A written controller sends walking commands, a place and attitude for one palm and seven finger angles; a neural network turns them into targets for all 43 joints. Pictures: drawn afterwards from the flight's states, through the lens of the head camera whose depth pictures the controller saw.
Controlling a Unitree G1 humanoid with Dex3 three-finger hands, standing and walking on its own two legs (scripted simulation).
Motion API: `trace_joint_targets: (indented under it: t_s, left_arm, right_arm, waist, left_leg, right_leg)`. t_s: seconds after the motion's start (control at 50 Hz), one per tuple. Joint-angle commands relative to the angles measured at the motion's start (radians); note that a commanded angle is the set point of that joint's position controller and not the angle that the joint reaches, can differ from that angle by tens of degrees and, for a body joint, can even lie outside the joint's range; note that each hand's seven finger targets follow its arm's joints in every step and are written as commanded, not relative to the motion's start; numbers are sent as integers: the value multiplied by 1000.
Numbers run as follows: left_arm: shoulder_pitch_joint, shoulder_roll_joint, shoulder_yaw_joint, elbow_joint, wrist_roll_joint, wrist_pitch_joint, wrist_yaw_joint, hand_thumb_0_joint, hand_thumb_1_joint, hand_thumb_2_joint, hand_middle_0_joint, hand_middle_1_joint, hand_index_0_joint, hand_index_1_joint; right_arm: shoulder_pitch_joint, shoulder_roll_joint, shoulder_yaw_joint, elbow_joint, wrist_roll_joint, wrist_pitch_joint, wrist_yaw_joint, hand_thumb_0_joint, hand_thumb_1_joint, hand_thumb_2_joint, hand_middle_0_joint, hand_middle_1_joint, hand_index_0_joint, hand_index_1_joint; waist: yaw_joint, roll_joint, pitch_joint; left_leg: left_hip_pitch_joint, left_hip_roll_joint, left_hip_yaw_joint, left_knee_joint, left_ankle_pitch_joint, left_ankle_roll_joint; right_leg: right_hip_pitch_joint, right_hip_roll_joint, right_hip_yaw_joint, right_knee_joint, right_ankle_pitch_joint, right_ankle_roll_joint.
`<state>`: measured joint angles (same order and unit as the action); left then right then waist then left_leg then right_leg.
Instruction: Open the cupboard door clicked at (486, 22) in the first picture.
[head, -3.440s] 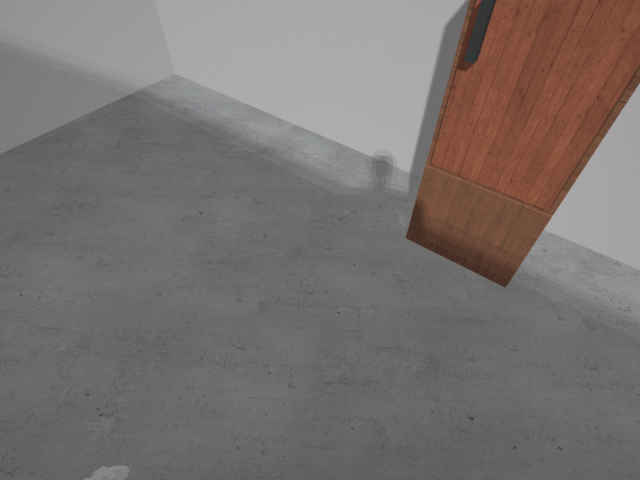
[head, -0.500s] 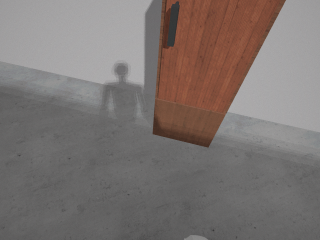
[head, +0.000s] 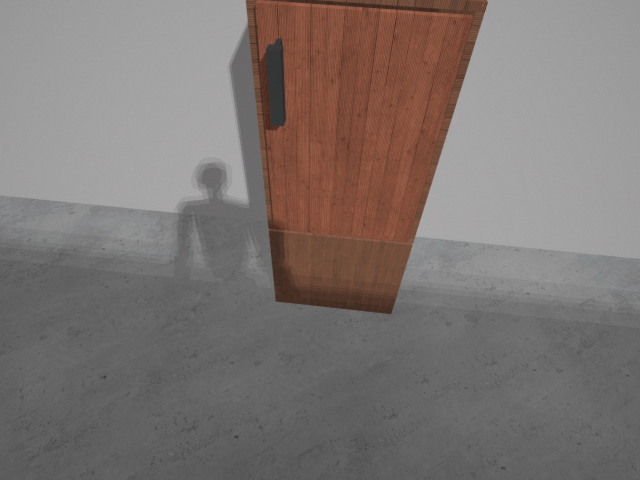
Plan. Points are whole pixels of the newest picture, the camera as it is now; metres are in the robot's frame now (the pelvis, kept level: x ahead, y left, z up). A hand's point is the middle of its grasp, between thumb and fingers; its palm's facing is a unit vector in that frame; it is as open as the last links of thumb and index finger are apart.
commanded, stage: take the last steps up to it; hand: left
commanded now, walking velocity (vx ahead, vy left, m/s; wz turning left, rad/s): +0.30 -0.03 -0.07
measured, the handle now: (278, 82) +0.81 +0.13 +0.11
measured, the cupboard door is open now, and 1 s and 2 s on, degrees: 0 0 0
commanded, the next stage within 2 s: come to a stop and stand still in 0.48 s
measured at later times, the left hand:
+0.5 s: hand (231, 422) +0.24 +0.15 -0.18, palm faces -0.05 -0.97 -0.22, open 7.3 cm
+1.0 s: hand (239, 408) +0.26 +0.15 -0.18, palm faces +0.05 -0.98 -0.21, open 7.3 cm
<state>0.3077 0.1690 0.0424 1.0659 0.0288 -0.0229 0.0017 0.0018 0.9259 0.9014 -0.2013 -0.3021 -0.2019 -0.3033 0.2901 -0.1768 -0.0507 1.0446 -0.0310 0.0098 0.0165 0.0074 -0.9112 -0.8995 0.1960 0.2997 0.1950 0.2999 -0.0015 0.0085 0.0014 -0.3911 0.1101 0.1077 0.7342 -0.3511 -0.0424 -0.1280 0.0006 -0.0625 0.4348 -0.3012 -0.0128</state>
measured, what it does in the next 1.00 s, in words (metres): walks ahead: left foot, then right foot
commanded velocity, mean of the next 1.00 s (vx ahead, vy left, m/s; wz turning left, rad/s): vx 0.04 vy -0.01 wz -0.01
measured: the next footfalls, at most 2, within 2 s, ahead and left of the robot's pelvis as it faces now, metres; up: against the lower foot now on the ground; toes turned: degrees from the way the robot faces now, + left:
left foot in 0.06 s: +0.09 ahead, +0.13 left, +0.00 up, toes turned +9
right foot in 0.48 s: +0.27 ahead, -0.14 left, +0.00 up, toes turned -11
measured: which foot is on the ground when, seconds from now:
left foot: up 0.00-0.04, down 0.06-0.48, up 0.50-0.78, down 0.80-1.00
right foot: down 0.00-0.06, up 0.08-0.46, down 0.48-0.84, up 0.86-1.00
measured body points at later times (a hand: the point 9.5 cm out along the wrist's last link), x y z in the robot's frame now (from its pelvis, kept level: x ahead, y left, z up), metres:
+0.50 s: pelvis +0.16 -0.03 -0.02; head +0.18 -0.05 +0.43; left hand +0.24 +0.21 -0.16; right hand +0.04 -0.21 -0.17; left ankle +0.05 +0.12 -0.73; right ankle +0.24 -0.14 -0.74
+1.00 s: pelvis +0.23 -0.04 +0.00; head +0.27 -0.03 +0.44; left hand +0.26 +0.20 -0.16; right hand +0.33 -0.27 -0.15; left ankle +0.29 +0.08 -0.74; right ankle +0.18 -0.15 -0.69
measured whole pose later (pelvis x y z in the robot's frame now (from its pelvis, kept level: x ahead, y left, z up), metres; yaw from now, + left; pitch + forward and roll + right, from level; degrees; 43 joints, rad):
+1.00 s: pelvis +0.23 -0.04 +0.00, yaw -2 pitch +0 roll +0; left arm 0.21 0.18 0.05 1.02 0.02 0.04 0.03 0.00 0.92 0.90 -0.20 -0.30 -0.20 -0.30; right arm 0.09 -0.15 -0.03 0.98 -0.03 0.02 -0.03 0.00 -0.91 -0.90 0.20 0.30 0.20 0.30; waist 0.03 -0.02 0.10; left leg -0.33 0.06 0.11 0.52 -0.18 0.02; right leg -0.37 -0.02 -0.04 0.96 -0.53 0.02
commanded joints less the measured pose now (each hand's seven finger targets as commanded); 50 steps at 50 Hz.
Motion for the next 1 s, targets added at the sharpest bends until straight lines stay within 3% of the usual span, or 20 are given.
trace_joint_targets:
  t_s: [0.0,0.02,0.04,0.06,0.12,0.18,0.36,0.42,0.44,0.46,0.48,0.52,0.54,0.6,0.7,0.76,0.82,0.86,0.94,0.98]
  left_arm:
    - [9,147,37,-25,-12,-12,5,0,900,900,-200,-300,-200,-300]
    - [10,101,29,-33,-14,-10,-1,0,900,900,-200,-300,-200,-300]
    - [-1,46,21,-61,-18,-7,-10,0,900,900,-200,-300,-200,-300]
    - [-58,66,23,-90,-5,-4,-6,0,900,900,-200,-300,-200,-300]
    - [-76,53,30,-60,5,-7,-24,0,900,900,-200,-300,-200,-300]
    - [-9,28,25,-31,1,4,-26,0,900,900,-200,-300,-200,-300]
    - [-154,4,21,-78,-2,-4,-24,0,900,900,-200,-300,-200,-300]
    - [24,55,37,-16,2,-22,-19,0,900,900,-200,-300,-200,-300]
    - [150,129,51,20,5,-34,-10,0,900,900,-200,-300,-200,-300]
    - [239,238,74,38,2,-40,3,0,900,900,-200,-300,-200,-300]
    - [236,243,69,34,-13,-35,9,0,900,900,-200,-300,-200,-300]
    - [77,160,51,-3,-12,-34,17,0,900,900,-200,-300,-200,-300]
    - [20,116,39,-15,-10,-34,24,0,900,900,-200,-300,-200,-300]
    - [-55,55,15,-35,0,-41,32,0,900,900,-200,-300,-200,-300]
    - [-55,114,17,-35,-9,-4,40,0,900,900,-200,-300,-200,-300]
    - [-59,133,30,-46,-12,23,42,0,900,900,-200,-300,-200,-300]
    - [-4,69,19,-76,-20,46,44,0,900,900,-200,-300,-200,-300]
    - [-19,89,24,-78,-18,53,43,0,900,900,-200,-300,-200,-300]
    - [-16,74,27,-89,-14,48,33,0,900,900,-200,-300,-200,-300]
    - [-21,62,24,-100,-16,52,32,0,900,900,-200,-300,-200,-300]
  right_arm:
    - [97,-58,-10,-23,6,-50,-12,0,-900,-900,200,300,200,300]
    - [187,-114,-21,8,1,-59,-22,0,-900,-900,200,300,200,300]
    - [283,-207,-44,27,-8,-58,-29,0,-900,-900,200,300,200,300]
    - [309,-219,-44,37,-11,-56,-36,0,-900,-900,200,300,200,300]
    - [158,-98,-9,9,-1,-71,-45,0,-900,-900,200,300,200,300]
    - [137,-75,-4,20,8,-90,-51,0,-900,-900,200,300,200,300]
    - [191,-77,-22,79,-1,-70,-43,0,-900,-900,200,300,200,300]
    - [158,-74,-20,81,6,-63,-40,0,-900,-900,200,300,200,300]
    - [157,-49,-15,75,16,-65,-30,0,-900,-900,200,300,200,300]
    - [179,20,2,41,25,-67,-25,0,-900,-900,200,300,200,300]
    - [137,-27,-3,22,23,-55,-29,0,-900,-900,200,300,200,300]
    - [55,-20,-11,13,13,-51,-26,0,-900,-900,200,300,200,300]
    - [58,-7,-10,23,9,-46,-23,0,-900,-900,200,300,200,300]
    - [127,45,12,52,10,-22,-32,0,-900,-900,200,300,200,300]
    - [65,19,19,24,25,1,-38,0,-900,-900,200,300,200,300]
    - [52,-38,-1,2,19,8,-39,0,-900,-900,200,300,200,300]
    - [-2,-150,-16,-45,11,0,-48,0,-900,-900,200,300,200,300]
    - [-52,-155,-18,-65,8,-3,-62,0,-900,-900,200,300,200,300]
    - [-108,-162,-32,-98,7,2,-59,0,-900,-900,200,300,200,300]
    - [-110,-168,-39,-100,5,5,-56,0,-900,-900,200,300,200,300]
  waist:
    - [-48,-60,75]
    - [-81,112,51]
    - [-107,330,44]
    - [-125,345,71]
    - [-52,92,155]
    - [-14,113,79]
    - [-42,137,119]
    - [50,48,27]
    - [107,-96,-45]
    - [111,-336,-111]
    - [116,-257,-105]
    - [70,-185,19]
    - [37,-88,44]
    - [-32,-74,27]
    - [-5,-129,-10]
    - [-21,-89,14]
    - [0,275,-12]
    - [-3,229,-40]
    - [-2,125,-103]
    - [-10,154,-110]
  left_leg:
    - [269,-34,50,-246,86,8]
    - [379,61,-104,-344,-32,41]
    - [419,279,-399,-506,-234,125]
    - [370,355,-552,-622,-359,169]
    - [220,266,-348,-616,-175,164]
    - [277,201,-161,-581,116,159]
    - [283,189,-56,-495,307,175]
    - [195,126,4,-265,311,118]
    - [51,63,62,-45,196,82]
    - [-155,-61,85,256,-211,45]
    - [-180,-42,-22,410,-274,59]
    - [-226,20,-87,507,-111,61]
    - [-189,45,-91,466,-54,55]
    - [-18,32,-63,224,-27,14]
    - [81,-35,-24,-77,78,1]
    - [202,-19,-25,-221,309,12]
    - [206,237,-279,-385,824,180]
    - [201,261,-293,-390,833,255]
    - [315,208,-196,-325,803,239]
    - [303,206,-202,-337,721,234]
  right_leg:
    - [-229,-165,156,-85,-158,-104]
    - [-320,-92,104,95,-151,-68]
    - [-452,8,-32,387,-219,-22]
    - [-525,5,6,587,-262,-21]
    - [-523,-98,63,716,-55,-18]
    - [-473,-108,34,643,27,12]
    - [-342,-82,-66,224,47,14]
    - [-14,-40,-91,53,139,-8]
    - [184,-163,54,5,108,-49]
    - [313,-415,411,-116,127,-150]
    - [227,-453,472,-195,37,-203]
    - [35,-410,402,-242,-95,-193]
    - [-36,-377,292,-239,-25,-176]
    - [-158,-312,71,-184,428,-147]
    - [-83,-260,24,-66,622,-137]
    - [-165,-249,29,22,473,-94]
    - [-204,-52,-68,298,-106,30]
    - [-243,-43,44,557,-306,26]
    - [-314,-35,55,571,-242,40]
    - [-275,-42,45,474,-238,41]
